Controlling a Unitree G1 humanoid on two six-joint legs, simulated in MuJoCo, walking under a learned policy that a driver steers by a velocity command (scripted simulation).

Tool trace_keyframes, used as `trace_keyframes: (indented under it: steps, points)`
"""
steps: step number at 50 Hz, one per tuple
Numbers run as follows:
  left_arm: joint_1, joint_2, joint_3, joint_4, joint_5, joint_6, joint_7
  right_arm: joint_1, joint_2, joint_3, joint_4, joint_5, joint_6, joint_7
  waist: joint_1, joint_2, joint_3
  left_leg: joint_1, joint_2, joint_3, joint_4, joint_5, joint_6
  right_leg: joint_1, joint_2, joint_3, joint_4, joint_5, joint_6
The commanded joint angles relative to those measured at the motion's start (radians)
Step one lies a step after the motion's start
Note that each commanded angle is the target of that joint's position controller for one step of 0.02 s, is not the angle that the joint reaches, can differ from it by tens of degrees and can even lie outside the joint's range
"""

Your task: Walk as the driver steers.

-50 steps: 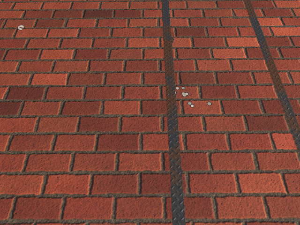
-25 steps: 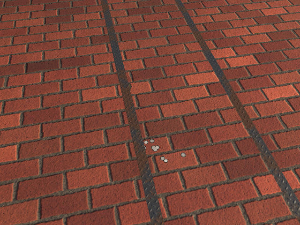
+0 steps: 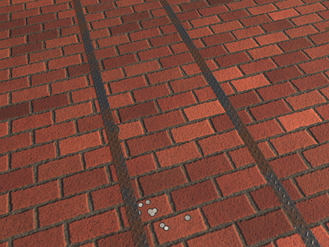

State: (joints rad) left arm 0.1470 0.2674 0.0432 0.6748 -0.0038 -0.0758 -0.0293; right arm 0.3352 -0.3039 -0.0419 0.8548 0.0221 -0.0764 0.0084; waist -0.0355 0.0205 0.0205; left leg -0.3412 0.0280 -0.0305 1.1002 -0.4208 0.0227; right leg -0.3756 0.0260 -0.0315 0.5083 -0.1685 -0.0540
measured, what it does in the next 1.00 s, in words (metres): walks ahead, turning left: left foot, then right foot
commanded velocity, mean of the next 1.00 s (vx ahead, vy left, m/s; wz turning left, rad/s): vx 0.50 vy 0.00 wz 0.43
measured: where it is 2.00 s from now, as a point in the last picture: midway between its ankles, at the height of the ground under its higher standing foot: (93, 147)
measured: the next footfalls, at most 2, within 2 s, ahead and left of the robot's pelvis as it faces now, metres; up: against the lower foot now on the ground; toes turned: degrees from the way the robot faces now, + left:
left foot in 0.44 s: +0.38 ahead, +0.17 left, +0.00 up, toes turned +14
right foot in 0.90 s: +0.71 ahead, +0.06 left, +0.00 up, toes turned +31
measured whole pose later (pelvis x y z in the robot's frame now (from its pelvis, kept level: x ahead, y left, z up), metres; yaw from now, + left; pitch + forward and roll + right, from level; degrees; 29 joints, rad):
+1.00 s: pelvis +0.56 +0.10 -0.01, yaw +29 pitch +2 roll -1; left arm 0.13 0.27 0.05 0.72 0.00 -0.12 -0.03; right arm 0.35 -0.29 -0.06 0.75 0.03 -0.03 -0.01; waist -0.03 0.03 0.00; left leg -0.29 -0.08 -0.15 1.07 -0.47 0.04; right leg -0.41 0.04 0.00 0.54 -0.17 -0.03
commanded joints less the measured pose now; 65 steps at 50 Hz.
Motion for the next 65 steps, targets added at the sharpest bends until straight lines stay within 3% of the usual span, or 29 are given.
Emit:
trace_keyframes:
  steps: [1,3,7,12,16,19,21,22,23,24,25,26,27,28,32,37,41,43,45,46,47,48,49,50,51,54,58,62,65]
  points:
    - [0.088,0.108,0.033,-0.018,0.014,-0.012,0.001,-0.038,-0.105,-0.029,-0.085,-0.003,-0.015,0.001,0.043,-0.107,-0.064,-0.329,0.11,-0.051,0.047,0.124,-0.003,0.314,-0.274,0.345,-0.293,0.066,-0.176]
    - [0.078,0.103,0.036,0.002,0.01,-0.03,0.001,-0.015,-0.068,-0.024,-0.071,0.002,0.01,-0.001,0.021,-0.11,-0.049,-0.288,0.114,-0.053,0.016,0.162,-0.019,0.244,-0.261,0.255,-0.344,0.127,-0.179]
    - [0.11,0.13,0.048,0.05,0.021,-0.042,0.016,-0.102,-0.053,-0.025,-0.099,-0.001,0.024,-0.004,0.035,-0.071,0.001,-0.37,0.094,-0.099,-0.128,0.343,-0.04,0.246,-0.258,0.115,-0.387,0.22,-0.164]
    - [0.142,0.154,0.05,0.088,0.012,-0.035,0.031,-0.246,-0.023,-0.012,-0.145,-0.005,0.014,0.021,0.09,-0.057,0.044,-0.328,0.068,-0.022,-0.385,0.548,-0.023,0.283,-0.241,-0.031,-0.407,0.246,-0.116]
    - [0.204,0.172,0.058,0.132,-0.001,-0.007,0.036,-0.345,-0.018,-0.006,-0.208,-0.003,0.014,0.045,0.123,-0.049,0.073,-0.39,0.053,0.02,-0.479,0.464,0.011,0.448,-0.288,-0.072,-0.347,0.332,-0.102]
    - [0.186,0.203,0.067,0.133,-0.008,0.019,0.049,-0.327,-0.045,-0.02,-0.24,-0.002,0.017,0.062,0.083,-0.092,0.027,-0.302,-0.007,0.098,-0.497,0.308,0.058,0.518,-0.302,-0.114,-0.202,0.709,-0.07]
    - [0.164,0.223,0.071,0.123,-0.008,0.038,0.063,-0.144,-0.108,-0.057,-0.209,-0.002,0.023,0.058,-0.026,-0.113,-0.091,-0.041,-0.086,0.144,-0.521,0.265,0.108,0.48,-0.276,-0.153,0.071,0.953,-0.035]
    - [0.159,0.214,0.064,0.111,-0.006,0.036,0.071,0.023,-0.173,-0.091,-0.171,0.001,0.028,0.042,-0.11,-0.069,-0.178,0.248,-0.069,0.063,-0.57,0.318,0.155,0.305,-0.238,-0.164,0.316,0.807,0.004]
    - [0.233,0.099,0.027,0.063,0.025,0.013,0.058,0.096,-0.286,-0.118,-0.161,0.001,0.034,0.021,-0.062,0.161,-0.283,0.636,0.189,-0.402,-0.582,0.273,0.308,-0.132,-0.091,-0.154,0.693,0.092,0.068]
    - [0.216,0.088,0.011,0.048,0.017,-0.031,0.04,0.099,-0.264,-0.103,-0.185,0.001,0.024,0.023,-0.06,0.171,-0.425,0.781,0.321,-0.826,-0.747,0.189,0.426,-0.339,0.041,0.071,0.881,-0.431,0.079]
    - [0.107,0.158,0.031,0.022,-0.024,-0.057,0.023,0.082,-0.194,-0.084,-0.181,-0.008,0.019,0.023,-0.096,0.096,-0.328,0.727,0.283,-0.685,-0.777,0.177,0.362,-0.439,-0.029,0.149,0.9,-0.363,0.058]
    - [0.06,0.154,0.026,0.005,-0.032,-0.071,0.02,0.031,-0.161,-0.075,-0.184,-0.005,0.014,0.021,-0.069,0.045,-0.205,0.578,0.239,-0.539,-0.784,0.226,0.32,-0.443,-0.072,0.13,0.824,-0.275,0.041]
    - [0.051,0.146,0.028,0.011,-0.011,-0.073,0.028,-0.038,-0.137,-0.068,-0.196,-0.004,0.014,0.019,-0.021,-0.021,-0.126,0.421,0.196,-0.441,-0.799,0.31,0.288,-0.393,-0.109,0.119,0.726,-0.218,0.045]
    - [0.059,0.159,0.038,0.016,0.008,-0.064,0.033,-0.087,-0.106,-0.056,-0.214,-0.012,0.015,0.017,0.016,-0.011,-0.085,0.304,0.164,-0.374,-0.823,0.406,0.273,-0.32,-0.133,0.117,0.659,-0.179,0.054]
    - [0.073,0.118,0.033,0.005,0.022,-0.023,0.037,-0.106,-0.128,-0.063,-0.226,-0.015,0.01,0.0,0.059,0.023,-0.053,0.106,0.112,-0.27,-0.877,0.548,0.282,-0.227,-0.128,0.086,0.505,-0.084,0.114]
    - [-0.124,0.075,0.013,-0.044,0.013,-0.029,0.028,-0.033,-0.152,-0.071,-0.198,-0.002,0.024,-0.022,-0.019,0.058,-0.026,0.048,0.042,-0.214,-0.854,0.404,0.205,-0.136,-0.055,0.073,0.125,0.232,0.134]
    - [-0.177,0.12,0.027,-0.066,-0.004,-0.044,0.011,0.02,-0.146,-0.072,-0.176,0.006,0.035,-0.027,-0.031,0.076,-0.027,0.143,0.088,-0.329,-0.775,0.303,0.183,-0.098,-0.032,0.116,0.004,0.214,0.111]
    - [-0.133,0.14,0.037,-0.055,-0.005,-0.053,0.005,0.015,-0.137,-0.071,-0.172,-0.001,0.037,-0.029,-0.006,0.104,-0.032,0.199,0.121,-0.368,-0.718,0.321,0.168,-0.063,-0.042,0.112,-0.012,0.148,0.078]
    - [0.005,0.166,0.056,-0.018,0.009,-0.063,0.01,0.013,-0.092,-0.055,-0.172,-0.008,0.038,-0.025,0.063,0.101,-0.094,0.193,0.066,-0.335,-0.577,0.43,0.127,0.142,-0.049,0.087,-0.064,0.127,0.022]
    - [0.137,0.211,0.067,-0.006,0.025,-0.066,0.016,0.023,-0.042,-0.034,-0.185,-0.021,0.035,-0.021,0.117,0.009,-0.219,0.098,0.008,-0.263,-0.322,0.329,0.092,0.371,-0.193,0.231,-0.048,0.095,-0.042]
    - [0.244,0.301,0.094,0.043,0.03,-0.052,0.011,0.175,0.014,-0.017,-0.196,0.008,0.024,-0.021,0.068,-0.326,-0.33,-0.253,-0.14,-0.129,0.013,-0.062,0.015,0.685,-0.394,0.687,-0.138,-0.132,-0.22]
    - [0.256,0.218,0.077,0.046,-0.003,-0.049,0.002,0.159,-0.074,-0.028,-0.177,0.016,0.019,-0.024,0.098,-0.274,-0.278,-0.405,-0.091,-0.164,0.151,-0.153,0.005,0.682,-0.423,0.845,-0.216,-0.387,-0.228]
    - [0.209,0.159,0.06,0.038,-0.007,-0.045,0.005,0.04,-0.13,-0.043,-0.19,0.014,0.018,-0.023,0.123,-0.167,-0.145,-0.449,-0.055,-0.166,0.189,-0.064,0.006,0.572,-0.382,0.709,-0.231,-0.389,-0.186]
    - [0.159,0.143,0.051,0.029,0.006,-0.038,0.006,-0.036,-0.125,-0.041,-0.208,0.001,0.018,-0.025,0.112,-0.096,-0.085,-0.429,-0.021,-0.125,0.173,0.003,0.005,0.466,-0.34,0.585,-0.236,-0.28,-0.161]
    - [0.128,0.124,0.043,0.035,0.011,-0.033,0.007,-0.085,-0.113,-0.041,-0.223,-0.013,0.013,-0.022,0.097,-0.077,-0.028,-0.419,0.006,-0.11,0.115,0.05,0.004,0.376,-0.302,0.499,-0.255,-0.164,-0.161]
    - [0.116,0.099,0.03,0.05,0.01,-0.036,0.01,-0.065,-0.062,-0.035,-0.22,-0.01,0.012,-0.009,0.051,-0.131,-0.03,-0.321,0.054,-0.067,-0.011,0.102,-0.003,0.28,-0.242,0.359,-0.304,0.028,-0.157]
    - [0.144,0.158,0.045,0.08,-0.004,-0.032,0.018,-0.166,-0.017,-0.014,-0.249,-0.018,0.009,-0.004,0.071,-0.1,-0.009,-0.325,0.072,-0.026,-0.239,0.23,-0.026,0.258,-0.242,0.254,-0.355,0.15,-0.176]
    - [0.191,0.179,0.046,0.113,-0.015,-0.019,0.02,-0.28,-0.009,-0.007,-0.267,-0.01,0.0,0.009,0.111,-0.098,0.008,-0.239,0.042,0.009,-0.454,0.417,-0.034,0.247,-0.213,0.158,-0.355,0.187,-0.145]
    - [0.242,0.186,0.046,0.144,-0.022,-0.006,0.02,-0.352,-0.02,-0.01,-0.292,-0.002,-0.005,0.02,0.128,-0.099,0.027,-0.221,0.025,0.015,-0.527,0.429,-0.019,0.3,-0.244,0.161,-0.332,0.192,-0.133]
Keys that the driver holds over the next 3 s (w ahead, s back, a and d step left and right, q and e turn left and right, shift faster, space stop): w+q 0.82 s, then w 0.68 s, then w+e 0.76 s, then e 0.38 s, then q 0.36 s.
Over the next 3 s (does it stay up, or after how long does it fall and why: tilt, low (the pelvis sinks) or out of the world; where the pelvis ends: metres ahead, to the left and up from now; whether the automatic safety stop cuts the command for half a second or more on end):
stays up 1.34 0.46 0.00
